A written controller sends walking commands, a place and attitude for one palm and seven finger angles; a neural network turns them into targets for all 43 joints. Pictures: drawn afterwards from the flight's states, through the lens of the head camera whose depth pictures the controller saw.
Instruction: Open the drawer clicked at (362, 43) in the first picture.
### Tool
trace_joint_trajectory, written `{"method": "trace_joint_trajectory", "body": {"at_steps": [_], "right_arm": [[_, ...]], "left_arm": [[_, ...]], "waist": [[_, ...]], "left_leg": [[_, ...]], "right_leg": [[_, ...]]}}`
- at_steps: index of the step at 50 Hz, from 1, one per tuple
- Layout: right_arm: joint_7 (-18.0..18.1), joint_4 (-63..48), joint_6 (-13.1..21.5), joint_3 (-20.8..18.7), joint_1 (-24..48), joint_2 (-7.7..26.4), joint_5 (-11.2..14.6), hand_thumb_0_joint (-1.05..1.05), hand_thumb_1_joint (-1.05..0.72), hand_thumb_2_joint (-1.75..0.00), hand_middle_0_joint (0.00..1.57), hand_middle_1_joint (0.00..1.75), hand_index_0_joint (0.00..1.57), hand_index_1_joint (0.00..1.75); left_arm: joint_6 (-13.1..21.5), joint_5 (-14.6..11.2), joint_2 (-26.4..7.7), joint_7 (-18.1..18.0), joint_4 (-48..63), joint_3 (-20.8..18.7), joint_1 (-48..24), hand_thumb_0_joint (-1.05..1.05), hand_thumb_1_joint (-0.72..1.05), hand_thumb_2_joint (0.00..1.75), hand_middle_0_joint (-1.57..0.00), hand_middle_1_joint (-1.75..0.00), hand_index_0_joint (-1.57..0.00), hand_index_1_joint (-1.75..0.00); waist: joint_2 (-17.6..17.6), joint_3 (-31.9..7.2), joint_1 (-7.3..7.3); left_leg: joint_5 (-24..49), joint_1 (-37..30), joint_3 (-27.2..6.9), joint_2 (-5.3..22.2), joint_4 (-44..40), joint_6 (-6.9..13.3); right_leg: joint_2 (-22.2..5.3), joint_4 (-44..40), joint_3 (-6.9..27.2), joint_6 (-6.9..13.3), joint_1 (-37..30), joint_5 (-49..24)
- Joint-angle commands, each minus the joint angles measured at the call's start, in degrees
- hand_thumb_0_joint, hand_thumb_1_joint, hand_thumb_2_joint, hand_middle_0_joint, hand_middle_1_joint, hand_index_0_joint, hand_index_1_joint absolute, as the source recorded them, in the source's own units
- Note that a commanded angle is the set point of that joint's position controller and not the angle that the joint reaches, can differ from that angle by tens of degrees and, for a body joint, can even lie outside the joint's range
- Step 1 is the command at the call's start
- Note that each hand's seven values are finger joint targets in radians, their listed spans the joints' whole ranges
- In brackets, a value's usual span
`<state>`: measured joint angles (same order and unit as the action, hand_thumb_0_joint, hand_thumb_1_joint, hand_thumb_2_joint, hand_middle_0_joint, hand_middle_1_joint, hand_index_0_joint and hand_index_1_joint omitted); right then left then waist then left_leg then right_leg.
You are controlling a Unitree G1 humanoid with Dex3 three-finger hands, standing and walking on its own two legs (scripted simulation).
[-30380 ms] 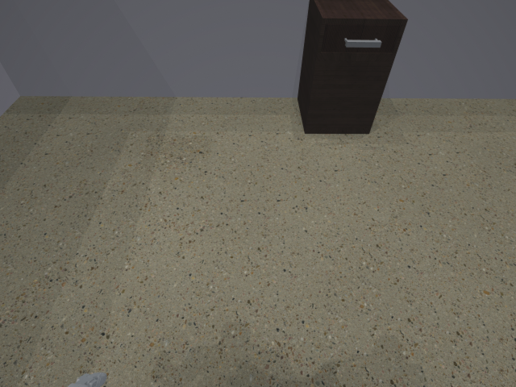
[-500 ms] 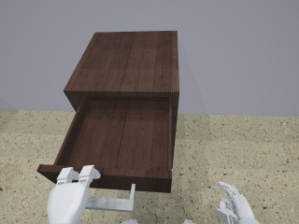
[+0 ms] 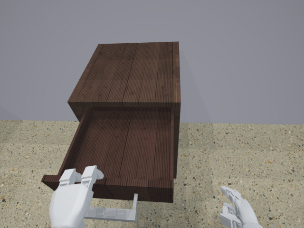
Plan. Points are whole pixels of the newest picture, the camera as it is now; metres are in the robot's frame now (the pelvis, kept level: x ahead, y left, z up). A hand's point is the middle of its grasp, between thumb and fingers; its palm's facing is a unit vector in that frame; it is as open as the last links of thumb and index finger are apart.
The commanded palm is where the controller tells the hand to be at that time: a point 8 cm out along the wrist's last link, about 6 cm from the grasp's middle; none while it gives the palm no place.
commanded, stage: lift the hand off the handle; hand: left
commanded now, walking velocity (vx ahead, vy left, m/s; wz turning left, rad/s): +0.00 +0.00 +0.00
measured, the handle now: (107, 204) +0.21 +0.17 -0.11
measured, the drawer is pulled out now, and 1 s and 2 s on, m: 0.30 0.30 0.30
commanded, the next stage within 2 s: draw the hand back to the body in 0.60 s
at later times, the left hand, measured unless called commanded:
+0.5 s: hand (79, 199) +0.18 +0.19 +0.04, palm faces +0.04 -0.16 -0.99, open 13.9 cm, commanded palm +0.16 +0.19 +0.10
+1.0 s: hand (58, 194) +0.18 +0.23 +0.08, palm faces +0.09 -0.13 -0.99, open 13.9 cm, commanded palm +0.15 +0.22 +0.13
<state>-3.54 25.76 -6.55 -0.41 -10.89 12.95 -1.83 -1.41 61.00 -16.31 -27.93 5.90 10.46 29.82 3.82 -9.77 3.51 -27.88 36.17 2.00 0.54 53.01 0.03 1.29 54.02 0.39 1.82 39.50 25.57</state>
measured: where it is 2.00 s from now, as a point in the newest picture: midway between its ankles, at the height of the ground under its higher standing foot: outside the picture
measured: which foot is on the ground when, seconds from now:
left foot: down 0.00-1.00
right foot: down 0.00-1.00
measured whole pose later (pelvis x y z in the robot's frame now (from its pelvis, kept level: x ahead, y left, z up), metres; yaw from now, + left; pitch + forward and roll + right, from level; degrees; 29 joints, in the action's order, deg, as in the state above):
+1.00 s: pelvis +0.01 +0.01 +0.02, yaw +0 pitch +6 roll +1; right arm -3.5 27.9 -6.2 -0.3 -9.7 13.3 -0.7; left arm -3.1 55.7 -20.5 -20.4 17.0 4.8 33.2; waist 5.3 -7.2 5.3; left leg -24.8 25.1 2.5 0.3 44.0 0.6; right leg 1.2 45.0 1.1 1.2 28.5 22.4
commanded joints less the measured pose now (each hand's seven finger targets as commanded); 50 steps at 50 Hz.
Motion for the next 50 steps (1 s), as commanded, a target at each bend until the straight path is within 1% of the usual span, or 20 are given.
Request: {"method": "trace_joint_trajectory", "body": {"at_steps": [1, 8, 12, 13, 15, 17, 21, 24, 25, 27, 28, 35, 36, 37, 38, 39, 40, 45, 47, 50], "right_arm": [[0.5, -10.2, 3.3, -1.9, 7.5, 5.1, 0.4, 0.00, -0.90, -0.90, 0.20, 0.30, 0.20, 0.30], [0.6, -9.6, 3.7, -2.3, 7.5, 5.1, 0.1, 0.00, -0.90, -0.90, 0.20, 0.30, 0.20, 0.30], [0.1, -9.7, 4.0, -2.1, 7.0, 5.1, -0.1, 0.00, -0.90, -0.90, 0.20, 0.30, 0.20, 0.30], [0.5, -9.6, 3.8, -2.2, 7.9, 4.9, 0.4, 0.00, -0.90, -0.90, 0.20, 0.30, 0.20, 0.30], [0.1, -9.7, 3.9, -2.2, 8.0, 4.9, 0.3, 0.00, -0.90, -0.90, 0.20, 0.30, 0.20, 0.30], [-0.3, -10.1, 4.2, -1.8, 7.5, 4.7, 0.2, 0.00, -0.90, -0.90, 0.20, 0.30, 0.20, 0.30], [0.1, -9.9, 4.0, -1.8, 8.9, 4.6, 0.8, 0.00, -0.90, -0.90, 0.20, 0.30, 0.20, 0.30], [-0.5, -9.8, 4.1, -1.6, 8.4, 4.6, 0.4, 0.00, -0.90, -0.90, 0.20, 0.30, 0.20, 0.30], [-0.5, -9.7, 4.1, -1.9, 9.0, 4.6, 0.6, 0.00, -0.90, -0.90, 0.20, 0.30, 0.20, 0.30], [-0.8, -9.5, 4.2, -1.8, 8.2, 4.9, 0.2, 0.00, -0.90, -0.90, 0.20, 0.30, 0.20, 0.30], [-0.3, -9.5, 4.0, -2.1, 9.0, 4.7, 0.7, 0.00, -0.90, -0.90, 0.20, 0.30, 0.20, 0.30], [-0.3, -9.6, 4.3, -2.1, 8.2, 4.6, 0.2, 0.00, -0.90, -0.90, 0.20, 0.30, 0.20, 0.30], [-0.1, -10.0, 4.5, -2.0, 8.8, 4.5, 0.4, 0.00, -0.90, -0.90, 0.20, 0.30, 0.20, 0.30], [-0.6, -9.9, 4.6, -1.6, 7.6, 4.6, -0.2, 0.00, -0.90, -0.90, 0.20, 0.30, 0.20, 0.30], [-0.1, -9.7, 4.3, -1.9, 8.7, 4.3, 0.5, 0.00, -0.90, -0.90, 0.20, 0.30, 0.20, 0.30], [-0.3, -9.7, 4.2, -1.6, 8.1, 4.5, -0.1, 0.00, -0.90, -0.90, 0.20, 0.30, 0.20, 0.30], [-0.2, -9.5, 4.0, -1.7, 8.8, 4.5, 0.2, 0.00, -0.90, -0.90, 0.20, 0.30, 0.20, 0.30], [0.2, -9.0, 3.9, -2.0, 10.1, 4.7, 1.2, 0.00, -0.90, -0.90, 0.20, 0.30, 0.20, 0.30], [0.2, -8.7, 4.0, -1.5, 9.9, 5.0, 1.5, 0.00, -0.90, -0.90, 0.20, 0.30, 0.20, 0.30], [0.9, -8.6, 3.9, -1.6, 10.6, 5.2, 1.6, 0.00, -0.90, -0.90, 0.20, 0.30, 0.20, 0.30]], "left_arm": [[0.5, 0.0, -8.4, -2.1, 12.1, -6.7, 0.3, 0.00, -0.50, 0.30, -0.30, -1.20, -0.30, -1.20], [1.5, -0.5, -7.3, -0.6, 15.4, -5.4, -2.7, 0.00, -0.50, 0.30, -0.30, -1.20, -0.30, -1.20], [1.3, -0.8, -7.7, 0.6, 15.7, -5.4, -1.5, 0.00, -0.50, 0.30, -0.30, -1.20, -0.30, -1.20], [1.4, -1.1, -6.6, 0.9, 15.7, -4.4, -1.6, 0.00, -0.50, 0.30, -0.30, -1.20, -0.30, -1.20], [1.2, -0.9, -6.2, 1.5, 16.4, -3.6, -2.6, 0.00, -0.50, 0.30, -0.30, -1.20, -0.30, -1.20], [1.0, -0.8, -7.8, 1.7, 16.2, -5.3, 1.1, 0.00, -0.50, 0.30, -0.30, -1.20, -0.30, -1.20], [1.1, -1.3, -10.2, 1.6, 17.3, -8.6, 1.9, 0.00, -0.50, 0.30, -0.30, -1.20, -0.30, -1.20], [0.9, -1.0, -9.2, 1.8, 19.1, -7.4, 2.2, 0.00, -0.50, 0.30, -0.30, -1.20, -0.30, -1.20], [0.9, -1.4, -7.8, 2.1, 20.1, -5.9, 1.7, 0.00, -0.50, 0.30, -0.30, -1.20, -0.30, -1.20], [0.3, -1.5, -7.2, 2.7, 19.3, -5.1, 0.5, 0.00, -0.50, 0.30, -0.30, -1.20, -0.30, -1.20], [0.5, -2.3, -5.7, 3.2, 19.0, -3.6, 0.0, 0.00, -0.50, 0.30, -0.30, -1.20, -0.30, -1.20], [2.1, -0.8, -6.8, 4.0, 20.1, -3.9, -1.9, 0.00, -0.50, 0.30, -0.30, -1.20, -0.30, -1.20], [2.4, -1.2, -9.5, 3.5, 20.8, -7.1, 0.5, 0.00, -0.50, 0.30, -0.30, -1.20, -0.30, -1.20], [2.4, -0.3, -11.0, 3.1, 21.8, -8.2, 0.3, 0.00, -0.50, 0.30, -0.30, -1.20, -0.30, -1.20], [2.6, -0.9, -11.0, 2.7, 22.2, -9.0, 1.3, 0.00, -0.50, 0.30, -0.30, -1.20, -0.30, -1.20], [2.4, -0.1, -12.8, 2.2, 22.6, -10.8, 0.9, 0.00, -0.50, 0.30, -0.30, -1.20, -0.30, -1.20], [2.4, -0.3, -11.6, 2.0, 23.2, -10.0, 0.2, 0.00, -0.50, 0.30, -0.30, -1.20, -0.30, -1.20], [0.0, -3.7, -10.2, 3.3, 22.5, -10.0, 2.0, 0.00, -0.50, 0.30, -0.30, -1.20, -0.30, -1.20], [-1.2, -5.2, -10.9, 5.1, 21.6, -10.6, 4.2, 0.00, -0.50, 0.30, -0.30, -1.20, -0.30, -1.20], [-1.1, -6.4, -10.8, 8.4, 24.0, -8.6, 1.0, 0.00, -0.50, 0.30, -0.30, -1.20, -0.30, -1.20]], "waist": [[-6.0, -4.6, 0.34], [-3.5, -4.4, -0.14], [-5.1, -6.6, 0.06], [-4.2, -3.9, 0.24], [-4.9, -4.2, 0.34], [-6.0, -6.7, 1.23], [-5.9, -4.0, 2.02], [-4.7, -5.1, 1.69], [-2.9, -2.8, 1.37], [-5.0, -3.5, 0.55], [-5.1, -0.2, 0.23], [-4.8, -3.0, 1.01], [-5.3, -3.7, 2.24], [-4.5, -6.5, 2.04], [-3.1, -4.4, 2.47], [-3.4, -6.2, 2.70], [-1.0, -4.5, 2.43], [-3.2, -1.9, 1.86], [-5.4, -3.6, 1.71], [-6.7, 1.1, 1.21]], "left_leg": [[13.9, -5.4, -1.6, -1.5, -7.6, 1.8], [13.8, -8.8, -1.5, -1.4, -8.5, 2.1], [15.2, -10.4, -1.4, -1.4, -8.8, 1.9], [14.7, -9.5, -1.7, -1.2, -9.7, 2.0], [15.1, -9.6, -1.6, -1.1, -10.1, 2.0], [17.3, -10.5, -1.2, -1.3, -10.0, 1.7], [17.2, -10.1, -1.3, -1.4, -11.0, 1.6], [18.5, -11.5, -1.1, -1.3, -11.2, 1.5], [17.9, -11.7, -1.3, -1.0, -11.8, 1.5], [17.9, -12.3, -1.4, -0.9, -11.5, 1.7], [15.7, -11.4, -1.6, -0.8, -12.2, 2.0], [15.3, -12.7, -1.5, -0.9, -12.1, 1.8], [16.5, -12.8, -1.8, -1.1, -12.2, 1.7], [17.4, -14.0, -1.4, -1.3, -11.5, 1.4], [17.0, -13.3, -1.3, -1.1, -12.0, 1.6], [18.4, -13.8, -1.3, -1.3, -11.5, 1.2], [18.2, -13.7, -1.4, -1.2, -12.1, 1.1], [17.9, -13.3, -1.8, -0.6, -14.2, 1.6], [18.9, -13.8, -1.4, -0.6, -14.7, 1.9], [16.5, -14.3, -1.8, -0.3, -16.6, 2.4]], "right_leg": [[-0.2, -11.4, 3.0, 1.8, -7.9, -15.1], [-0.5, -12.8, 3.0, 1.8, -7.6, -13.9], [-0.5, -13.1, 3.5, 1.6, -7.7, -13.4], [-0.5, -13.2, 2.5, 1.7, -8.9, -14.6], [-0.7, -13.4, 2.5, 1.6, -9.1, -14.9], [-0.5, -13.1, 3.4, 1.6, -10.4, -16.6], [-0.5, -14.6, 4.6, 1.8, -13.2, -19.3], [-0.5, -14.1, 4.1, 1.8, -12.6, -19.4], [-0.5, -14.5, 3.5, 1.9, -12.1, -18.6], [-0.4, -15.0, 3.9, 1.6, -10.6, -16.6], [-0.6, -15.8, 3.0, 1.5, -10.7, -15.6], [-0.5, -15.6, 3.6, 1.9, -9.9, -13.2], [-0.3, -15.7, 4.4, 2.2, -11.5, -14.9], [-0.5, -15.0, 5.4, 2.2, -10.3, -13.8], [-0.5, -15.1, 4.3, 2.3, -12.2, -16.0], [-0.3, -14.7, 5.0, 2.4, -11.4, -15.9], [-0.4, -14.6, 4.3, 2.5, -11.7, -16.6], [-0.7, -16.2, 2.9, 1.7, -14.3, -17.9], [-1.1, -17.1, 2.9, 0.9, -16.3, -19.6], [-1.4, -19.7, 3.1, 0.7, -15.6, -15.9]]}}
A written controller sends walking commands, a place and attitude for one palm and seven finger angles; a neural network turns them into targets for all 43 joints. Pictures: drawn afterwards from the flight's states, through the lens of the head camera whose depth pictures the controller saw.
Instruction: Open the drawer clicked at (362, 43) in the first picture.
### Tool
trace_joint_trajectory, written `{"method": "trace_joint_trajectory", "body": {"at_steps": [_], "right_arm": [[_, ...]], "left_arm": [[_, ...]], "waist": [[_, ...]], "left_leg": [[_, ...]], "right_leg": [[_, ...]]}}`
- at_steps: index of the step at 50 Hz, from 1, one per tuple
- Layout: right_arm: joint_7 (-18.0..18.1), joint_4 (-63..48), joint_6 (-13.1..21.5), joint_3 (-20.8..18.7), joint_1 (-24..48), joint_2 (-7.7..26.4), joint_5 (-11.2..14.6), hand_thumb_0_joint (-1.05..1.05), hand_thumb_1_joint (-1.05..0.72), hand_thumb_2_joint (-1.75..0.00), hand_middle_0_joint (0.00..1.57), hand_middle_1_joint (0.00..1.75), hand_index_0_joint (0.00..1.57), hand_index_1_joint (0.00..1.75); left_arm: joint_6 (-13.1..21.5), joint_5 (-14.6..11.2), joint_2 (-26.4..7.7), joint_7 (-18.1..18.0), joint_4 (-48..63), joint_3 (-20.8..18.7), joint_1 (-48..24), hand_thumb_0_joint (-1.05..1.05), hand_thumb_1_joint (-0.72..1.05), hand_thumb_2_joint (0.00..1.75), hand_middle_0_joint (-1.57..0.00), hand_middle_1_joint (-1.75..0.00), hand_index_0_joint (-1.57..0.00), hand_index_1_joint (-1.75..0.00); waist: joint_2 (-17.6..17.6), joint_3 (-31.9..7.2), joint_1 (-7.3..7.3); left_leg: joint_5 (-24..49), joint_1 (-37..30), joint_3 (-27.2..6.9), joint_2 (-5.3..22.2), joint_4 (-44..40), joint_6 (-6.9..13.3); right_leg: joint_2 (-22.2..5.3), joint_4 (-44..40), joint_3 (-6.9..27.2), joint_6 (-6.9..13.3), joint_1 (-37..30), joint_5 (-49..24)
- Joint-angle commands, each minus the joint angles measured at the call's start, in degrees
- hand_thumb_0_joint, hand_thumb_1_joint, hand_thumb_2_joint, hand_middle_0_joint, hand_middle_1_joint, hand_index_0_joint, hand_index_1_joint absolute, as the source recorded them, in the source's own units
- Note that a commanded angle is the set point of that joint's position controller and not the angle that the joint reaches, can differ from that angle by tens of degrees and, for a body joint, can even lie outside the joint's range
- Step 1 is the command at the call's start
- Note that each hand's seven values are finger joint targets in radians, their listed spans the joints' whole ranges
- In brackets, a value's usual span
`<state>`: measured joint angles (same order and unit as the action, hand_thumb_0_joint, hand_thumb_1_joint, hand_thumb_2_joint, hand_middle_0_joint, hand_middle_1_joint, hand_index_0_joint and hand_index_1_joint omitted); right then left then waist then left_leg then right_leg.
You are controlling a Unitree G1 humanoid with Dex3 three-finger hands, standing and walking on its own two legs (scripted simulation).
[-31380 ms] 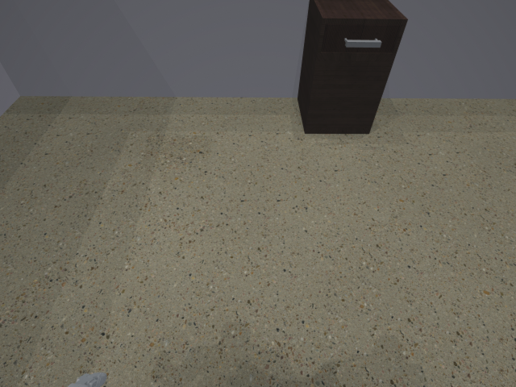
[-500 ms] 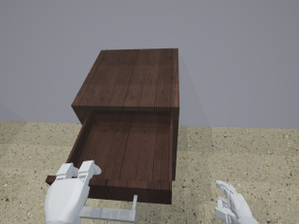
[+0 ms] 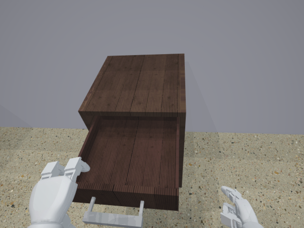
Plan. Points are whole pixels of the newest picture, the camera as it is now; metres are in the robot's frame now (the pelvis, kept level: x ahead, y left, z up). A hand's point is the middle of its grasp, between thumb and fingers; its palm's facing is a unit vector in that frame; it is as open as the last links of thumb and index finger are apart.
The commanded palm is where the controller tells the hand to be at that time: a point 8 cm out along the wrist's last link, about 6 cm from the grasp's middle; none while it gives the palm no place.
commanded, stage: draw the hand back to the body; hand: left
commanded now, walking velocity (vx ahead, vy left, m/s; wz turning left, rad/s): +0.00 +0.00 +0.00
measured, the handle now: (115, 211) +0.20 +0.17 -0.13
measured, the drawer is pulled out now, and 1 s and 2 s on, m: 0.30 0.30 0.30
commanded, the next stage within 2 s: step back with the hand held close in 1.30 s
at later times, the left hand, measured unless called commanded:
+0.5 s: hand (63, 186) +0.17 +0.21 +0.12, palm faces +0.31 -0.86 -0.40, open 13.5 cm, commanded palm +0.13 +0.25 +0.16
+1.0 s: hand (30, 168) +0.17 +0.24 +0.19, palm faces +0.45 -0.79 -0.41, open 9.5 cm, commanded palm +0.12 +0.28 +0.21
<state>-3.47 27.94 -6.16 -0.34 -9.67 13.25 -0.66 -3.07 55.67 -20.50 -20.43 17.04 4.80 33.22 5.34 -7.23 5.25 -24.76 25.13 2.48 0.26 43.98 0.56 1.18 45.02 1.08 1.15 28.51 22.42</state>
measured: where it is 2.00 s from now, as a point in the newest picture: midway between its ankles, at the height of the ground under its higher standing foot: outside the picture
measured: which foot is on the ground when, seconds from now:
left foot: down 0.00-1.00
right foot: down 0.00-1.00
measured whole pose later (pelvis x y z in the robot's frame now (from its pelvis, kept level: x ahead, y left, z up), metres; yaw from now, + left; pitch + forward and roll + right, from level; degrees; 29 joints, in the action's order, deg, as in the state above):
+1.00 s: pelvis +0.02 -0.01 +0.03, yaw +4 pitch -3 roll +0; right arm 5.4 35.3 6.2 1.0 -10.4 12.6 1.0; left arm 4.6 -3.5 -19.0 -7.2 28.3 -15.2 32.8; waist 4.4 0.1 3.5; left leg -16.7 4.9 -2.2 0.0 24.9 -0.2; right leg 0.9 24.0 -3.4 1.5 5.6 15.1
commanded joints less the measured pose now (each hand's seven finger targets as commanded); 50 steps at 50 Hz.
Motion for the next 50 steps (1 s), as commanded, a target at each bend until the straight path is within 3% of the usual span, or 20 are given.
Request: {"method": "trace_joint_trajectory", "body": {"at_steps": [1, 2, 6, 11, 12, 13, 14, 15, 16, 17, 18, 19, 20, 21, 27, 31, 33, 37, 46, 50], "right_arm": [[1.0, -11.2, 3.7, -1.5, 10.1, 5.1, 0.5, 0.00, -0.90, -0.90, 0.20, 0.30, 0.20, 0.30], [0.9, -10.8, 3.8, -1.1, 8.3, 4.9, 0.1, 0.00, -0.90, -0.90, 0.20, 0.30, 0.20, 0.30], [1.5, -11.1, 4.0, -1.0, 8.9, 5.3, 0.1, 0.00, -0.90, -0.90, 0.20, 0.30, 0.20, 0.30], [1.5, -11.2, 3.7, -1.5, 9.2, 5.4, 0.2, 0.00, -0.90, -0.90, 0.20, 0.30, 0.20, 0.30], [1.2, -10.7, 3.5, -1.2, 7.8, 5.2, 0.0, 0.00, -0.90, -0.90, 0.20, 0.30, 0.20, 0.30], [1.7, -10.4, 3.2, -1.8, 8.6, 5.2, 0.4, 0.00, -0.90, -0.90, 0.20, 0.30, 0.20, 0.30], [1.6, -10.6, 3.2, -1.6, 8.3, 5.5, 0.1, 0.00, -0.90, -0.90, 0.20, 0.30, 0.20, 0.30], [1.7, -10.7, 3.2, -1.8, 8.6, 5.4, 0.4, 0.00, -0.90, -0.90, 0.20, 0.30, 0.20, 0.30], [3.9, -11.7, 7.0, -1.1, 4.2, 2.4, 2.7, 0.00, -0.90, -0.90, 0.20, 0.30, 0.20, 0.30], [5.5, -10.5, 9.7, -0.7, 3.5, 3.7, 2.9, 0.00, -0.90, -0.90, 0.20, 0.30, 0.20, 0.30], [6.5, -10.6, 10.8, -0.5, 4.6, 3.0, 2.8, 0.00, -0.90, -0.90, 0.20, 0.30, 0.20, 0.30], [7.7, -10.0, 10.8, 0.0, 3.7, 3.8, 2.5, 0.00, -0.90, -0.90, 0.20, 0.30, 0.20, 0.30], [8.6, -10.2, 11.8, 0.2, 4.7, 3.5, 2.4, 0.00, -0.90, -0.90, 0.20, 0.30, 0.20, 0.30], [9.4, -9.5, 13.0, 0.3, 5.7, 3.6, 2.3, 0.00, -0.90, -0.90, 0.20, 0.30, 0.20, 0.30], [9.7, -5.8, 16.9, 1.7, 3.6, 2.9, 1.5, 0.00, -0.90, -0.90, 0.20, 0.30, 0.20, 0.30], [9.2, -4.6, 16.9, 1.0, 5.3, 2.9, 1.6, 0.00, -0.90, -0.90, 0.20, 0.30, 0.20, 0.30], [9.0, -4.5, 16.3, 0.5, 5.3, 3.2, 1.6, 0.00, -0.90, -0.90, 0.20, 0.30, 0.20, 0.30], [8.7, -3.8, 16.3, 0.2, 5.5, 3.5, 1.5, 0.00, -0.90, -0.90, 0.20, 0.30, 0.20, 0.30], [9.3, -2.7, 16.2, -0.2, 6.9, 4.0, 1.6, 0.00, -0.90, -0.90, 0.20, 0.30, 0.20, 0.30], [9.3, -2.5, 15.7, -0.3, 7.1, 3.8, 1.7, 0.00, -0.90, -0.90, 0.20, 0.30, 0.20, 0.30]], "left_arm": [[0.7, -1.5, -7.5, 1.7, 14.2, -3.7, -2.3, 0.00, -0.50, 0.30, -0.30, -1.20, -0.30, -1.20], [1.2, -0.4, -9.5, 2.3, 14.1, -4.9, -2.6, 0.00, -0.50, 0.30, -0.30, -1.20, -0.30, -1.20], [3.7, -0.6, -13.1, 2.4, 16.2, -9.7, -0.2, 0.00, -0.50, 0.30, -0.30, -1.20, -0.30, -1.20], [4.6, -1.6, -12.8, 1.5, 18.6, -11.8, 0.5, 0.00, -0.50, 0.30, -0.30, -1.20, -0.30, -1.20], [4.4, -1.3, -13.7, 1.6, 18.0, -12.8, -0.1, 0.00, -0.50, 0.30, -0.30, -1.20, -0.30, -1.20], [4.4, -2.3, -12.8, 1.9, 18.1, -12.2, -0.3, 0.00, -0.50, 0.30, -0.30, -1.20, -0.30, -1.20], [4.3, -2.2, -13.4, 2.3, 18.2, -12.8, -0.2, 0.00, -0.50, 0.30, -0.30, -1.20, -0.30, -1.20], [4.1, -3.1, -12.7, 2.7, 18.4, -12.2, 0.6, 0.00, -0.50, 0.30, -0.30, -1.20, -0.30, -1.20], [4.8, -44.8, 6.9, 7.3, 16.7, -6.9, -1.1, 0.00, -0.47, 0.32, -0.30, -1.18, -0.30, -1.18], [6.2, -47.5, 1.3, 8.6, 12.8, -10.5, 2.1, 0.00, -0.43, 0.33, -0.29, -1.15, -0.29, -1.15], [6.9, -49.1, 1.3, 9.3, 16.5, -10.3, 2.6, 0.00, -0.40, 0.34, -0.29, -1.13, -0.29, -1.13], [7.8, -51.7, -1.8, 9.5, 18.6, -13.6, 2.6, 0.00, -0.36, 0.36, -0.29, -1.11, -0.29, -1.11], [8.5, -53.5, -1.1, 10.0, 23.2, -12.1, 0.4, 0.00, -0.32, 0.37, -0.29, -1.09, -0.29, -1.09], [8.8, -54.3, -4.2, 9.9, 24.4, -15.0, -1.1, 0.00, -0.29, 0.39, -0.29, -1.07, -0.29, -1.07], [10.5, -56.1, -5.0, 10.4, 24.6, -18.3, -2.3, 0.00, -0.08, 0.48, -0.27, -0.93, -0.27, -0.93], [10.3, -57.6, -3.6, 11.7, 21.3, -19.6, -0.3, 0.00, 0.06, 0.54, -0.26, -0.84, -0.26, -0.84], [10.5, -58.3, -3.5, 12.2, 21.1, -20.5, 0.6, 0.00, 0.13, 0.57, -0.25, -0.80, -0.25, -0.80], [11.2, -58.4, -4.5, 12.6, 22.9, -22.4, 0.2, 0.00, 0.27, 0.63, -0.25, -0.70, -0.25, -0.70], [11.7, -58.9, -8.8, 11.7, 25.3, -27.7, -5.0, 0.00, 0.58, 0.76, -0.22, -0.50, -0.22, -0.50], [11.9, -59.4, -8.2, 11.9, 23.2, -28.4, -5.2, 0.00, 0.73, 0.82, -0.21, -0.41, -0.21, -0.41]], "waist": [[-7.4, -1.8, -0.05], [-7.6, -4.0, 0.09], [-4.6, -2.1, 1.59], [-1.0, -1.4, 1.53], [-2.8, -3.6, 1.17], [-2.8, -0.8, 0.88], [-3.6, -3.1, 1.20], [-4.1, -1.5, 0.92], [-8.0, 2.4, -5.40], [-8.2, 1.8, -3.97], [-5.5, 3.2, -3.63], [-8.4, 0.7, -2.96], [-7.2, 1.3, -3.51], [-5.3, 1.7, -2.80], [2.1, 7.7, -2.62], [-2.1, 8.9, -2.40], [-4.6, 6.5, -2.36], [-3.1, 2.3, -2.26], [-2.0, 3.6, -2.21], [-2.9, 4.7, -2.12]], "left_leg": [[13.3, -4.0, -2.4, -0.2, -7.9, 2.0], [14.6, -5.4, -2.0, -0.3, -7.7, 2.1], [14.9, -7.2, -2.4, -0.1, -8.7, 1.5], [17.0, -8.5, -2.8, 0.3, -9.6, 1.0], [17.8, -9.1, -2.6, 0.3, -9.4, 1.1], [16.9, -8.1, -2.5, 0.4, -10.2, 1.1], [17.9, -8.9, -2.5, 0.4, -10.1, 1.2], [17.6, -8.6, -2.4, 0.5, -10.6, 1.2], [14.9, -16.0, -5.1, 2.6, -12.6, 2.9], [15.5, -16.4, -4.8, 2.8, -14.0, 2.7], [15.9, -15.9, -4.9, 3.0, -14.7, 2.3], [19.4, -16.3, -5.1, 2.6, -15.7, 2.1], [20.1, -16.4, -5.1, 2.8, -16.3, 1.8], [19.7, -16.1, -5.2, 2.4, -16.8, 1.6], [23.0, -15.1, -5.0, 1.3, -20.0, 0.1], [23.7, -15.1, -5.1, 1.9, -21.1, 0.0], [24.6, -16.1, -4.4, 1.9, -21.1, 0.4], [26.8, -18.2, -3.7, 1.4, -20.9, 0.6], [25.1, -19.9, -3.5, 0.9, -21.3, 0.8], [25.5, -20.1, -3.2, 1.1, -21.7, 1.0]], "right_leg": [[-1.4, -11.6, 3.1, 1.6, -5.4, -12.6], [-1.5, -11.2, 2.6, 1.2, -5.2, -12.3], [-1.2, -12.9, 4.2, 2.0, -6.0, -12.8], [-0.9, -13.1, 2.8, 2.3, -6.1, -13.2], [-1.2, -12.5, 1.7, 1.8, -6.0, -12.9], [-1.0, -13.1, 1.7, 1.9, -6.7, -13.5], [-1.3, -13.1, 1.3, 1.6, -7.2, -14.3], [-1.4, -13.5, 1.1, 1.4, -7.8, -14.7], [-1.3, -13.3, -3.8, 0.6, -12.4, -11.9], [-1.3, -13.5, -3.9, 0.2, -12.5, -9.6], [-1.6, -13.9, -3.9, 0.4, -13.4, -9.3], [-2.2, -15.1, -4.8, 0.1, -15.7, -12.3], [-3.0, -15.8, -4.7, -0.2, -16.6, -13.6], [-3.0, -16.6, -4.4, -0.2, -17.1, -13.4], [-3.1, -20.3, -4.9, 1.0, -18.9, -16.3], [-2.7, -21.6, -5.2, 0.9, -20.4, -17.8], [-2.8, -21.6, -4.8, 0.4, -21.9, -20.0], [-3.0, -22.2, -4.2, 0.2, -24.0, -22.5], [-2.9, -25.0, -3.4, 0.2, -23.3, -21.8], [-3.1, -24.8, -3.5, 0.0, -23.4, -22.5]]}}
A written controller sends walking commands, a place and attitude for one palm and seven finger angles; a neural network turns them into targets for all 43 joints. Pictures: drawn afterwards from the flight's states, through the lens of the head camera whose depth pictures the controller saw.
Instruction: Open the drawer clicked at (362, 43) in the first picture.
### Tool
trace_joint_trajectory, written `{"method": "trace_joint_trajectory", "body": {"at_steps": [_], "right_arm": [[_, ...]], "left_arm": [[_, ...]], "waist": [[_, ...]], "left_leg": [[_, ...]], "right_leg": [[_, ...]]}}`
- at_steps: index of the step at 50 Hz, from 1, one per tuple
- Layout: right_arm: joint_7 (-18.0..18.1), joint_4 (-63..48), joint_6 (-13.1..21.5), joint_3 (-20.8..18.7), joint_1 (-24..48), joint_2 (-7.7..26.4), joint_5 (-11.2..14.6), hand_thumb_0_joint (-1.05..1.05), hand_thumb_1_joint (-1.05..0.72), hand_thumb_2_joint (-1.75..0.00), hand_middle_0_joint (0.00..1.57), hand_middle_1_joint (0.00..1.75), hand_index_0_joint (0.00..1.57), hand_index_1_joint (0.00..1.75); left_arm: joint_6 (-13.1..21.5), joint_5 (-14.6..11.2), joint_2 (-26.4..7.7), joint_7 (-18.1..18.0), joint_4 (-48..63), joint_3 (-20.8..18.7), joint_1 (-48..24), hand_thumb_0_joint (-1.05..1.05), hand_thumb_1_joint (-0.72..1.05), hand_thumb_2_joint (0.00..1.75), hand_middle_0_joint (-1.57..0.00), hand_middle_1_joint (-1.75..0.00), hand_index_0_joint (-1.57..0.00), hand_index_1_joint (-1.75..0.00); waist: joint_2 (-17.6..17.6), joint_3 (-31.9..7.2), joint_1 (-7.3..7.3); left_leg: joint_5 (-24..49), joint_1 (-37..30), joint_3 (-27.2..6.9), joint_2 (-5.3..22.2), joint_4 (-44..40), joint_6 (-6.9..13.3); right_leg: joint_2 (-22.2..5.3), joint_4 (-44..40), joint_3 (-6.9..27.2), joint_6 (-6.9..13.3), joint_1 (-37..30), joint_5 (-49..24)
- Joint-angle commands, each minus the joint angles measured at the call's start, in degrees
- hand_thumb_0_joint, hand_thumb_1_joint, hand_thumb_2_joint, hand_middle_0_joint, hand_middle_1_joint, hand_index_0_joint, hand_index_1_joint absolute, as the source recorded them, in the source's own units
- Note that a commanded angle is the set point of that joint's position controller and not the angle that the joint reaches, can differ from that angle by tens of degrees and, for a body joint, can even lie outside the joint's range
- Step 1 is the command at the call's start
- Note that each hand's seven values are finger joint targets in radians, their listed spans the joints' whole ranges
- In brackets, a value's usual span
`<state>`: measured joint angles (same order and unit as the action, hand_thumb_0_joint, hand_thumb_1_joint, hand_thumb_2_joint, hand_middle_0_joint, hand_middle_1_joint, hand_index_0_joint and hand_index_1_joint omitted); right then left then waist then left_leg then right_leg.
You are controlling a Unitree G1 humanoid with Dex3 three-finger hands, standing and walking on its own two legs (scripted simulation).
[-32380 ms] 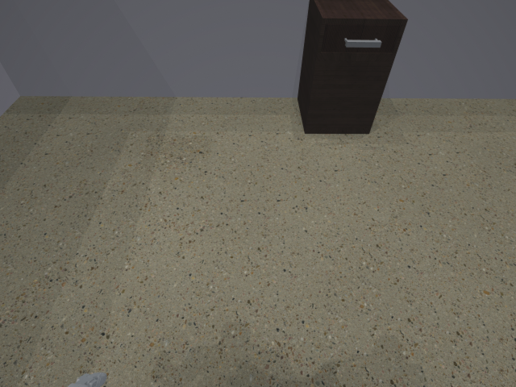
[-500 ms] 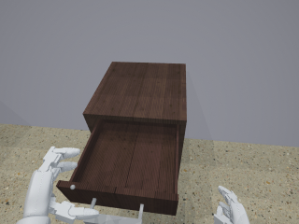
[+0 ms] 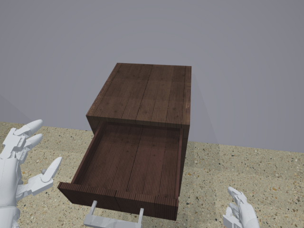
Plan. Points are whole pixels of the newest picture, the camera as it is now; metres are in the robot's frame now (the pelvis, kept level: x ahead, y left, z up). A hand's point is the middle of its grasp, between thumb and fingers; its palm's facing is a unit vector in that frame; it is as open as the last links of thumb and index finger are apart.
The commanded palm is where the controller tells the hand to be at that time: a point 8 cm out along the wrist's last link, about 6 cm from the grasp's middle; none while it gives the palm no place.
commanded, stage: draw the hand back to the body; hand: left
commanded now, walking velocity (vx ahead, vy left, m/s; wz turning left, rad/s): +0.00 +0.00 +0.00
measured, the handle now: (115, 216) +0.20 +0.16 -0.16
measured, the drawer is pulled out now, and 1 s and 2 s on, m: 0.30 0.30 0.30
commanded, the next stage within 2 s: step back with the hand held close in 0.30 s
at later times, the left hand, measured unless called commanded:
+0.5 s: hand (38, 167) +0.18 +0.24 +0.17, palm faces +0.41 -0.80 -0.45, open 7.5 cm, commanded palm +0.12 +0.28 +0.17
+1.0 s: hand (19, 190) +0.14 +0.26 +0.15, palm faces +0.35 -0.79 -0.50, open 7.4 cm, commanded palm +0.08 +0.30 +0.17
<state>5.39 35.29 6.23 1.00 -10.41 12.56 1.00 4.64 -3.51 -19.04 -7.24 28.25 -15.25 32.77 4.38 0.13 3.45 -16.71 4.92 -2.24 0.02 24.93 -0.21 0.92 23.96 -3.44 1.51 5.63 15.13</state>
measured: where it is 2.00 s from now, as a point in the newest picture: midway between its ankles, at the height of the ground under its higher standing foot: outside the picture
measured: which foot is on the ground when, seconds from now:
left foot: down 0.00-1.00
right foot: down 0.00-1.00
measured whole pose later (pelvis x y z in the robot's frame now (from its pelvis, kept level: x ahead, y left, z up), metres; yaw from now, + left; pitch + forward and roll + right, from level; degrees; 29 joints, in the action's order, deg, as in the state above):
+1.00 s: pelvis -0.05 +0.02 -0.01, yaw +0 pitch +1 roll +0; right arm 3.7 30.9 1.1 -0.5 -7.3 10.2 0.8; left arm 10.9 -2.3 -23.2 -8.8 34.1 -22.0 37.0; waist -1.0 2.2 0.5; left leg -13.2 17.2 -0.8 -2.6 29.2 1.6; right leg -1.9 30.4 -2.1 -0.3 19.1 12.6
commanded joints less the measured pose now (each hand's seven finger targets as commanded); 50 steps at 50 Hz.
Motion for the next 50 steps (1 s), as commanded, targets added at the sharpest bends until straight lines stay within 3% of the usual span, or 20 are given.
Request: {"method": "trace_joint_trajectory", "body": {"at_steps": [1, 3, 5, 11, 12, 20, 21, 22, 23, 24, 28, 30, 31, 32, 36, 40, 44, 46, 50], "right_arm": [[0.3, -9.6, 3.4, -1.7, 8.3, 4.7, 0.1, 0.00, -0.90, -0.90, 0.20, 0.30, 0.20, 0.30], [0.0, -9.5, 3.0, -1.8, 8.1, 4.5, 0.1, 0.00, -0.90, -0.90, 0.20, 0.30, 0.20, 0.30], [0.0, -9.7, 2.5, -1.9, 8.3, 4.8, 0.1, 0.00, -0.90, -0.90, 0.20, 0.30, 0.20, 0.30], [0.1, -10.3, 2.9, -1.7, 8.8, 4.9, -0.1, 0.00, -0.90, -0.90, 0.20, 0.30, 0.20, 0.30], [0.0, -10.3, 3.0, -1.5, 8.3, 4.6, -0.2, 0.00, -0.90, -0.90, 0.20, 0.30, 0.20, 0.30], [0.2, -9.8, 2.8, -1.8, 8.5, 4.6, 0.0, 0.00, -0.90, -0.90, 0.20, 0.30, 0.20, 0.30], [-0.3, -12.6, 1.7, -1.2, 6.4, 5.8, 0.6, 0.00, -0.90, -0.90, 0.20, 0.30, 0.20, 0.30], [-0.3, -10.2, 0.9, -2.1, 6.6, 5.0, 0.1, 0.00, -0.90, -0.90, 0.20, 0.30, 0.20, 0.30], [-0.7, -10.0, 0.1, -2.4, 7.2, 5.2, 0.0, 0.00, -0.90, -0.90, 0.20, 0.30, 0.20, 0.30], [-1.1, -10.6, -0.7, -2.7, 7.3, 5.6, 0.2, 0.00, -0.90, -0.90, 0.20, 0.30, 0.20, 0.30], [-1.6, -11.4, -2.1, -3.6, 8.2, 5.8, 0.2, 0.00, -0.90, -0.90, 0.20, 0.30, 0.20, 0.30], [-1.6, -12.1, -2.6, -4.1, 8.3, 6.1, 0.4, 0.00, -0.90, -0.90, 0.20, 0.30, 0.20, 0.30], [-1.4, -12.4, -2.7, -4.1, 8.6, 6.5, 0.3, 0.00, -0.90, -0.90, 0.20, 0.30, 0.20, 0.30], [-1.4, -12.7, -2.8, -4.1, 8.3, 5.9, 0.5, 0.00, -0.90, -0.90, 0.20, 0.30, 0.20, 0.30], [-0.8, -13.7, -3.1, -4.6, 8.4, 6.3, 0.6, 0.00, -0.90, -0.90, 0.20, 0.30, 0.20, 0.30], [-0.8, -13.5, -3.2, -4.8, 7.9, 6.0, 0.4, 0.00, -0.90, -0.90, 0.20, 0.30, 0.20, 0.30], [-1.0, -12.8, -2.9, -4.9, 7.7, 5.7, 0.0, 0.00, -0.90, -0.90, 0.20, 0.30, 0.20, 0.30], [-1.0, -12.7, -2.3, -4.9, 7.7, 6.0, -0.2, 0.00, -0.90, -0.90, 0.20, 0.30, 0.20, 0.30], [-1.0, -13.1, -1.4, -4.4, 6.8, 6.1, -0.2, 0.00, -0.90, -0.90, 0.20, 0.30, 0.20, 0.30]], "left_arm": [[4.1, -0.2, -9.3, -1.1, 11.1, -8.2, -4.7, 0.00, 0.76, 0.84, -0.21, -0.39, -0.21, -0.39], [3.8, -0.4, -7.1, -0.6, 8.6, -6.3, -3.1, 0.00, 0.83, 0.87, -0.21, -0.34, -0.21, -0.34], [3.8, -0.5, -7.3, -0.5, 8.4, -6.1, -3.8, 0.00, 0.90, 0.90, -0.20, -0.30, -0.20, -0.30], [4.5, -0.2, -10.6, -0.8, 13.1, -8.5, -5.5, 0.00, 0.90, 0.90, -0.20, -0.30, -0.20, -0.30], [4.7, -0.1, -9.8, -0.7, 12.9, -7.8, -4.8, 0.00, 0.90, 0.90, -0.20, -0.30, -0.20, -0.30], [4.2, -0.4, -8.4, -0.8, 10.0, -7.2, -4.0, 0.00, 0.90, 0.90, -0.20, -0.30, -0.20, -0.30], [7.6, -0.3, -17.2, -1.5, 14.9, -16.2, -15.0, 0.00, 0.90, 0.90, -0.20, -0.30, -0.20, -0.30], [8.0, 0.4, -13.2, -1.2, 10.4, -14.1, -8.8, 0.00, 0.90, 0.90, -0.20, -0.30, -0.20, -0.30], [7.6, 0.7, -9.9, -0.7, 6.9, -11.0, -4.2, 0.00, 0.90, 0.90, -0.20, -0.30, -0.20, -0.30], [7.4, 0.8, -8.9, -0.5, 6.4, -9.9, -2.3, 0.00, 0.90, 0.90, -0.20, -0.30, -0.20, -0.30], [8.5, 0.9, -8.8, -0.6, 9.9, -9.7, 3.0, 0.00, 0.90, 0.90, -0.20, -0.30, -0.20, -0.30], [8.8, 1.0, -10.1, -1.1, 12.8, -10.8, 4.4, 0.00, 0.90, 0.90, -0.20, -0.30, -0.20, -0.30], [9.1, 1.1, -11.7, -1.5, 15.1, -11.9, 4.4, 0.00, 0.90, 0.90, -0.20, -0.30, -0.20, -0.30], [9.2, 1.0, -11.8, -1.8, 15.9, -12.3, 5.5, 0.00, 0.90, 0.90, -0.20, -0.30, -0.20, -0.30], [9.2, 0.8, -15.2, -2.7, 20.4, -15.2, 6.1, 0.00, 0.90, 0.90, -0.20, -0.30, -0.20, -0.30], [9.1, 0.5, -13.2, -2.8, 19.0, -14.3, 7.7, 0.00, 0.90, 0.90, -0.20, -0.30, -0.20, -0.30], [9.3, 0.8, -11.7, -2.6, 16.6, -13.5, 7.4, 0.00, 0.90, 0.90, -0.20, -0.30, -0.20, -0.30], [9.5, 1.1, -11.3, -2.7, 16.4, -13.1, 6.5, 0.00, 0.90, 0.90, -0.20, -0.30, -0.20, -0.30], [10.2, 1.7, -11.1, -3.0, 17.3, -12.7, 4.7, 0.00, 0.90, 0.90, -0.20, -0.30, -0.20, -0.30]], "waist": [[-1.0, -1.8, -0.29], [-2.6, -0.9, -0.46], [-4.4, -0.7, -0.50], [-0.2, -3.3, -0.02], [0.7, -4.1, -0.01], [-3.2, -1.3, -0.41], [1.1, 6.5, -2.42], [-3.7, 5.4, -2.56], [-6.3, 5.2, -2.60], [-7.9, 3.4, -2.65], [-4.7, -4.8, -2.73], [-4.7, -7.9, -2.89], [-2.6, -9.6, -2.96], [-3.3, -10.8, -2.95], [-1.9, -13.6, -3.01], [0.6, -10.3, -2.91], [0.9, -6.7, -2.95], [2.6, -5.2, -2.93], [1.0, -3.4, -3.13]], "left_leg": [[17.2, 0.3, 1.5, 1.2, -2.7, 1.7], [17.1, 0.6, 1.6, 1.5, -3.0, 1.8], [15.7, 0.9, 1.4, 1.5, -3.3, 2.0], [15.8, -0.1, 1.3, 1.1, -3.3, 1.7], [15.7, -0.6, 1.3, 1.0, -3.6, 1.7], [14.3, 0.1, 1.4, 1.4, -3.7, 1.9], [9.2, 5.3, -0.8, 1.4, -3.4, 2.4], [8.4, 5.7, -1.9, 1.8, -2.5, 2.4], [9.5, 5.0, -1.6, 1.9, -1.6, 2.6], [10.8, 4.3, -1.5, 2.2, -1.3, 2.6], [15.8, 4.6, -0.9, 2.9, -1.0, 2.8], [18.3, 5.4, -1.0, 3.4, -0.6, 2.7], [20.2, 5.2, -1.1, 3.7, -0.5, 2.6], [21.7, 5.9, -1.6, 4.1, -0.7, 2.6], [27.9, 6.8, -2.8, 5.1, 0.3, 2.2], [27.9, 10.6, -4.5, 6.4, -1.2, 2.4], [22.1, 15.6, -6.1, 8.6, -4.9, 3.2], [15.2, 19.5, -6.6, 9.3, -6.5, 3.9], [-0.5, 28.4, -7.3, 9.2, -6.8, 5.0]], "right_leg": [[-2.5, -4.6, 1.3, -0.3, 0.1, -14.8], [-2.8, -4.0, 0.8, -0.5, 0.0, -14.9], [-2.8, -4.4, 0.9, -0.7, 0.2, -13.3], [-2.5, -5.1, 1.7, -0.4, -0.7, -13.0], [-2.7, -4.8, 1.3, -0.4, -1.0, -12.5], [-2.7, -5.3, 1.3, -0.7, 0.4, -11.2], [-5.2, -8.9, 7.6, -0.3, 6.4, -10.7], [-6.3, -9.3, 7.8, -0.1, 6.4, -9.8], [-6.7, -9.5, 7.5, -0.3, 7.1, -10.1], [-7.0, -8.8, 7.2, -0.4, 6.3, -11.2], [-7.8, -4.7, 5.8, -0.9, 1.7, -17.4], [-7.9, -2.8, 5.5, -0.9, -0.2, -19.7], [-7.8, -1.8, 5.5, -0.9, -0.7, -21.3], [-7.6, -0.6, 4.6, -1.1, -1.9, -21.7], [-7.0, 2.7, 4.5, -1.2, -2.9, -26.5], [-5.8, 4.9, 3.2, -1.3, -1.4, -21.7], [-4.7, 7.8, 2.8, -1.4, 0.4, -11.7], [-4.4, 8.8, 3.4, -1.3, 0.7, -7.4], [-5.0, 8.8, 5.2, -1.3, -2.9, -6.8]]}}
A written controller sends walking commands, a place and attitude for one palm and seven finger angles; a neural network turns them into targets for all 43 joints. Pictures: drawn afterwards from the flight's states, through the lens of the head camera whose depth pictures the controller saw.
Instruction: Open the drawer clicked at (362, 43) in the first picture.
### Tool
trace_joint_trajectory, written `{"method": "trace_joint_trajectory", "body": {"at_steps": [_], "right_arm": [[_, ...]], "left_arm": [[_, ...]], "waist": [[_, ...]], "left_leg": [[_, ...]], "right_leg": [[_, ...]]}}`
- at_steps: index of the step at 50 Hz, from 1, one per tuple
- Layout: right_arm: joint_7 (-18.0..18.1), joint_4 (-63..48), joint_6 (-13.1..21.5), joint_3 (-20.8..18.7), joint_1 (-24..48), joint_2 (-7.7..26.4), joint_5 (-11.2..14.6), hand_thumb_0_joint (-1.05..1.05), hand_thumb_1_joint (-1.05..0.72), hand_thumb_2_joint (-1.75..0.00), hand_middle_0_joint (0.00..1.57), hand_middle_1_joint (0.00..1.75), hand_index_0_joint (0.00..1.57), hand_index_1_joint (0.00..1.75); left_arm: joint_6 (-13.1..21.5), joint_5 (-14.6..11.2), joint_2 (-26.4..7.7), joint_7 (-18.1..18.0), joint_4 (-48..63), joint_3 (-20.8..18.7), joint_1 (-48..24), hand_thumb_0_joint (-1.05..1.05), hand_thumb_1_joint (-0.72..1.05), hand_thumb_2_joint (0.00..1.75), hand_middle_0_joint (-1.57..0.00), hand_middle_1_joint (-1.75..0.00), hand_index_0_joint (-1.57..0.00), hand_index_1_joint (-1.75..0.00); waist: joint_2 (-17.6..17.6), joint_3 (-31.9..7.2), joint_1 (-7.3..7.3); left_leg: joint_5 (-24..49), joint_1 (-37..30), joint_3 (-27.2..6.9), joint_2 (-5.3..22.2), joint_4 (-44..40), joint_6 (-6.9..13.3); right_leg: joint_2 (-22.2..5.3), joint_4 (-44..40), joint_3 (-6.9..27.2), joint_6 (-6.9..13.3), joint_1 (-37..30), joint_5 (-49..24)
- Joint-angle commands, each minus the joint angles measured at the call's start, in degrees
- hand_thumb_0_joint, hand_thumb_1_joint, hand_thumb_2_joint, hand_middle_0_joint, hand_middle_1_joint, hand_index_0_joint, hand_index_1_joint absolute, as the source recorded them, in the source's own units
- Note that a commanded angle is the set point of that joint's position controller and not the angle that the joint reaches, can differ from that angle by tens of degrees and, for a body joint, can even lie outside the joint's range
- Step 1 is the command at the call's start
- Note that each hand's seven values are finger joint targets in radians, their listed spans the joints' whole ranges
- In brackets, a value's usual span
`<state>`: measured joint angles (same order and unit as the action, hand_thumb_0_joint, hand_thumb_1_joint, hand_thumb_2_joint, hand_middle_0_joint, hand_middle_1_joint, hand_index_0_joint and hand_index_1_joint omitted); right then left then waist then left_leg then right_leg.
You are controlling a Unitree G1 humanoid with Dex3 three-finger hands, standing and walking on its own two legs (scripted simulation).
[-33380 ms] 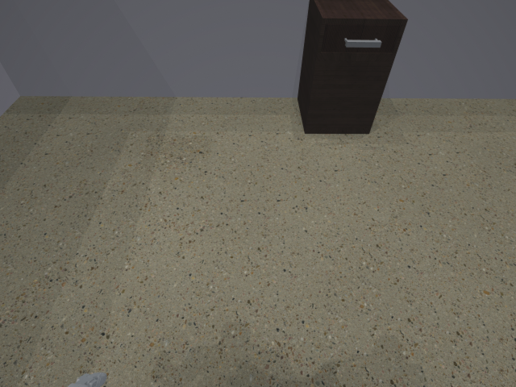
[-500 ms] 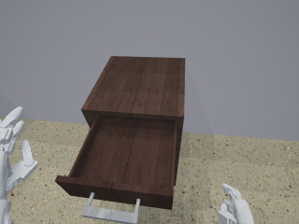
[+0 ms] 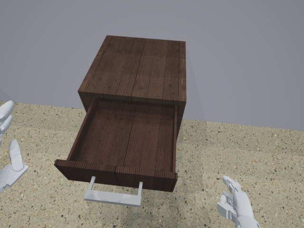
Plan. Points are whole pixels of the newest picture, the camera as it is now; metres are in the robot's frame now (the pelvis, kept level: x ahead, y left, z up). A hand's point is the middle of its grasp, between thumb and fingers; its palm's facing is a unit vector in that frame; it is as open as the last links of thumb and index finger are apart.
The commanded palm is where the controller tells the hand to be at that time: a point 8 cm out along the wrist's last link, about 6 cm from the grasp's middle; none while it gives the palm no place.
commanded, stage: step back with the hand held close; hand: left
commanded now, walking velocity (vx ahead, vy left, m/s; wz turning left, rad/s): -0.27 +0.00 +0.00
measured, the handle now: (115, 190) +0.25 +0.14 -0.16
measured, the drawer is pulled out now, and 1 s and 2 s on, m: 0.30 0.30 0.30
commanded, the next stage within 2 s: stop stepping back and stand still in 0.86 s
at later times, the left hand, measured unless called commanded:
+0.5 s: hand (31, 189) +0.16 +0.22 +0.16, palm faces +0.30 -0.81 -0.50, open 7.4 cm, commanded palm +0.09 +0.26 +0.18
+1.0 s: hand out of the picture +0.02 +0.16 +0.15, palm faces +0.29 -0.84 -0.46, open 7.4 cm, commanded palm -0.05 +0.21 +0.18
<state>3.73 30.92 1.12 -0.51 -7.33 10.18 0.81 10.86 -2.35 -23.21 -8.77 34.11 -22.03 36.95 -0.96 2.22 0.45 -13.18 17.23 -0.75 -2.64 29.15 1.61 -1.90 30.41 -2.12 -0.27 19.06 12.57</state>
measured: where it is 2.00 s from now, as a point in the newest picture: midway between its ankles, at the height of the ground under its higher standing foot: outside the picture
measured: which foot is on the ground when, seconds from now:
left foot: down 0.00-0.60, up 0.62-0.80, down 0.82-1.00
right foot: down 0.00-0.26, up 0.28-0.46, down 0.48-0.84, up 0.86-1.00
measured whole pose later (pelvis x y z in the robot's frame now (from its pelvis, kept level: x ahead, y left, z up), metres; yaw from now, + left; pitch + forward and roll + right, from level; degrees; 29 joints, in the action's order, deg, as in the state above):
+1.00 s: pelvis -0.18 -0.07 +0.00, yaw +0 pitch +2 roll +1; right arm 3.0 32.6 5.6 -0.6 -5.5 8.9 -0.1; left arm 10.2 -3.2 -23.6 -8.1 39.0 -20.0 37.4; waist -3.5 4.9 0.8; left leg -7.9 21.3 1.3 1.8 27.5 -1.5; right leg -0.9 41.7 -1.6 -1.2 21.3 24.4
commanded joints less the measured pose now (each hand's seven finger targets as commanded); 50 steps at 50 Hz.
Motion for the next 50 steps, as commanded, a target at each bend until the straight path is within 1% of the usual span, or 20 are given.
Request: {"method": "trace_joint_trajectory", "body": {"at_steps": [1, 6, 8, 10, 13, 15, 18, 24, 26, 28, 29, 31, 33, 36, 39, 41, 42, 46, 48, 50], "right_arm": [[0.7, -8.9, 4.0, -2.9, 3.3, 8.9, -0.1, 0.00, -0.90, -0.90, 0.20, 0.30, 0.20, 0.30], [0.3, -7.4, 4.4, -3.4, 0.7, 9.0, -0.1, 0.00, -0.90, -0.90, 0.20, 0.30, 0.20, 0.30], [0.3, -6.8, 4.2, -2.8, 1.0, 8.3, -0.6, 0.00, -0.90, -0.90, 0.20, 0.30, 0.20, 0.30], [0.6, -6.7, 4.5, -2.4, 1.8, 8.6, -0.8, 0.00, -0.90, -0.90, 0.20, 0.30, 0.20, 0.30], [1.2, -8.2, 5.8, -2.2, 3.8, 8.4, -0.3, 0.00, -0.90, -0.90, 0.20, 0.30, 0.20, 0.30], [1.1, -8.1, 6.5, -2.5, 3.2, 7.6, -0.9, 0.00, -0.90, -0.90, 0.20, 0.30, 0.20, 0.30], [0.7, -6.0, 7.5, -3.4, 1.4, 7.6, -1.1, 0.00, -0.90, -0.90, 0.20, 0.30, 0.20, 0.30], [-0.9, -3.3, 8.0, -3.0, 2.5, 9.0, -1.8, 0.00, -0.90, -0.90, 0.20, 0.30, 0.20, 0.30], [-1.2, -3.8, 7.4, -3.2, 2.7, 9.6, -1.5, 0.00, -0.90, -0.90, 0.20, 0.30, 0.20, 0.30], [-1.2, -6.0, 6.0, -3.0, 3.3, 8.9, -0.3, 0.00, -0.90, -0.90, 0.20, 0.30, 0.20, 0.30], [-1.0, -7.0, 5.5, -3.4, 3.5, 8.2, 0.7, 0.00, -0.90, -0.90, 0.20, 0.30, 0.20, 0.30], [-0.2, -8.5, 4.3, -3.3, 5.5, 7.8, 2.2, 0.00, -0.90, -0.90, 0.20, 0.30, 0.20, 0.30], [0.6, -8.8, 3.4, -2.2, 7.6, 5.2, 1.8, 0.00, -0.90, -0.90, 0.20, 0.30, 0.20, 0.30], [2.0, -7.5, 2.0, -0.7, 9.6, 4.6, 0.5, 0.00, -0.90, -0.90, 0.20, 0.30, 0.20, 0.30], [2.7, -6.4, 1.5, -2.3, 5.7, 6.4, 0.4, 0.00, -0.90, -0.90, 0.20, 0.30, 0.20, 0.30], [1.7, -6.4, 2.6, -4.2, 4.8, 7.8, 0.9, 0.00, -0.90, -0.90, 0.20, 0.30, 0.20, 0.30], [0.6, -6.3, 3.9, -4.5, 2.1, 8.3, 0.9, 0.00, -0.90, -0.90, 0.20, 0.30, 0.20, 0.30], [0.2, -5.4, 7.1, -3.6, 3.2, 8.0, -1.2, 0.00, -0.90, -0.90, 0.20, 0.30, 0.20, 0.30], [-0.2, -5.0, 8.0, -3.5, 2.7, 8.1, -1.1, 0.00, -0.90, -0.90, 0.20, 0.30, 0.20, 0.30], [-0.9, -6.2, 7.8, -3.1, 2.0, 8.3, -0.2, 0.00, -0.90, -0.90, 0.20, 0.30, 0.20, 0.30]], "left_arm": [[4.1, 0.8, -7.7, -1.6, 12.7, -6.3, -0.9, 0.00, 0.90, 0.90, -0.20, -0.30, -0.20, -0.30], [5.1, 0.2, -9.2, -2.2, 14.5, -5.9, -2.8, 0.00, 0.90, 0.90, -0.20, -0.30, -0.20, -0.30], [5.1, 0.0, -8.2, -2.4, 15.5, -4.5, -3.5, 0.00, 0.90, 0.90, -0.20, -0.30, -0.20, -0.30], [5.3, 0.0, -8.7, -2.7, 16.1, -5.7, -2.8, 0.00, 0.90, 0.90, -0.20, -0.30, -0.20, -0.30], [6.0, 0.8, -9.1, -2.6, 16.4, -7.3, -1.6, 0.00, 0.90, 0.90, -0.20, -0.30, -0.20, -0.30], [6.3, 1.3, -9.0, -2.5, 14.7, -8.4, -1.7, 0.00, 0.90, 0.90, -0.20, -0.30, -0.20, -0.30], [6.5, 0.2, -7.6, -2.0, 13.7, -7.4, 1.7, 0.00, 0.90, 0.90, -0.20, -0.30, -0.20, -0.30], [6.9, -0.9, -8.0, 0.2, 17.2, -6.4, 1.9, 0.00, 0.90, 0.90, -0.20, -0.30, -0.20, -0.30], [7.2, -0.7, -10.3, 0.5, 18.6, -8.2, 2.6, 0.00, 0.90, 0.90, -0.20, -0.30, -0.20, -0.30], [6.9, -1.4, -10.6, 0.8, 19.2, -8.5, 3.5, 0.00, 0.90, 0.90, -0.20, -0.30, -0.20, -0.30], [6.7, -1.9, -11.3, 0.8, 17.4, -9.7, 5.0, 0.00, 0.90, 0.90, -0.20, -0.30, -0.20, -0.30], [6.4, -2.0, -13.5, 0.0, 12.1, -13.7, 8.4, 0.00, 0.90, 0.90, -0.20, -0.30, -0.20, -0.30], [5.2, -2.2, -10.7, -0.1, 10.2, -11.6, 9.6, 0.00, 0.90, 0.90, -0.20, -0.30, -0.20, -0.30], [4.2, -0.8, -8.2, -0.6, 7.7, -9.4, 6.3, 0.00, 0.90, 0.90, -0.20, -0.30, -0.20, -0.30], [3.5, -0.8, -7.2, -0.8, 10.0, -5.9, 3.3, 0.00, 0.90, 0.90, -0.20, -0.30, -0.20, -0.30], [3.7, -0.1, -7.6, -0.8, 13.8, -4.6, 1.8, 0.00, 0.90, 0.90, -0.20, -0.30, -0.20, -0.30], [4.9, -0.8, -5.1, -0.3, 14.5, -2.8, 4.2, 0.00, 0.90, 0.90, -0.20, -0.30, -0.20, -0.30], [4.6, -0.5, -11.0, -1.4, 23.4, -7.4, 0.0, 0.00, 0.90, 0.90, -0.20, -0.30, -0.20, -0.30], [5.2, -0.9, -9.7, -1.3, 23.3, -7.1, 1.0, 0.00, 0.90, 0.90, -0.20, -0.30, -0.20, -0.30], [4.3, -1.1, -8.5, -1.1, 19.4, -7.8, 4.8, 0.00, 0.90, 0.90, -0.20, -0.30, -0.20, -0.30]], "waist": [[5.7, -5.4, -0.39], [-5.1, -5.9, -1.11], [-6.7, -6.5, -1.19], [-2.2, -6.5, -1.08], [14.2, -6.9, -0.63], [16.1, -6.1, -0.56], [8.3, -8.8, -0.08], [12.8, -14.2, 0.17], [11.8, -16.9, 0.49], [3.2, -21.3, 0.40], [-4.8, -21.8, 0.00], [-11.1, -19.3, 0.65], [-8.5, -12.4, 0.39], [-7.0, -7.9, -0.96], [-2.7, -10.0, -2.09], [7.0, -13.7, -0.84], [10.0, -15.6, -0.49], [15.5, -13.2, 0.22], [13.9, -12.6, 0.48], [13.6, -11.1, 0.37]], "left_leg": [[-7.2, 16.9, -8.5, 10.8, -10.5, 3.0], [-10.2, 1.3, -3.2, 2.9, 9.3, -0.2], [-8.1, -3.9, -2.4, 2.7, 12.7, -0.4], [-6.5, -3.0, -4.1, 4.7, 3.5, 0.4], [-3.8, 13.6, -16.0, 16.2, -14.8, 3.9], [-10.4, 20.6, -17.2, 19.1, -18.7, 6.0], [18.8, 4.3, -13.5, 17.7, -8.9, 5.6], [41.2, -13.0, -10.9, 16.4, -3.1, 4.0], [40.2, -13.7, -7.9, 14.5, -0.5, 2.6], [34.6, -9.9, -1.2, 9.9, 4.8, -0.3], [25.4, -5.7, 1.7, 6.8, 9.3, -1.5], [-10.4, 7.0, 1.6, 1.5, 22.5, -2.5], [-15.6, 13.8, -2.7, 3.0, 25.9, -2.1], [-9.4, 11.9, 0.6, 2.8, 8.7, -2.6], [20.0, 0.2, 2.1, 5.0, -8.9, -1.5], [51.8, -14.0, -6.4, 17.1, -5.7, 3.2], [55.2, -17.7, -7.5, 21.0, -6.8, 5.4], [43.7, -6.4, -8.1, 21.8, -7.7, 7.1], [36.5, -3.9, -7.7, 20.7, -7.0, 6.2], [13.6, 2.2, -4.2, 17.1, -5.4, 4.0]], "right_leg": [[-2.4, 1.3, 5.1, 0.7, -16.5, -5.0], [-12.1, -16.4, 16.8, 6.4, 4.5, 13.1], [-14.4, -17.3, 14.4, 7.1, 8.7, 14.5], [-11.0, -12.6, 9.7, 5.2, 6.3, 10.9], [0.4, 9.7, 1.7, 0.1, -8.6, 4.4], [1.1, 20.2, 2.9, 0.0, -11.0, 10.6], [0.8, 10.7, 2.7, 0.3, -3.3, 11.3], [1.6, -6.9, 1.1, -0.2, -3.9, 1.8], [1.5, -10.4, 0.3, -0.3, -7.7, -7.0], [-1.8, -8.8, 1.4, -0.4, -14.1, -28.9], [-6.6, -7.3, 3.6, 0.7, -15.2, -40.1], [-16.4, -6.7, 9.5, 4.9, -15.3, -57.2], [-18.6, -7.1, 9.6, 7.4, -13.3, -52.4], [-12.0, -4.1, 4.7, 5.3, -14.2, -52.6], [-6.2, 2.9, 0.6, 0.1, -14.3, -45.2], [-1.8, 10.3, 1.6, -2.1, -1.2, -7.3], [-0.9, 14.6, 3.2, -1.7, 2.1, 9.8], [-0.8, 17.2, 3.5, -0.9, -0.4, 14.0], [-0.9, 11.9, 2.5, -0.7, -3.3, 11.2], [-1.2, 4.3, 0.9, -0.9, -10.0, 7.4]]}}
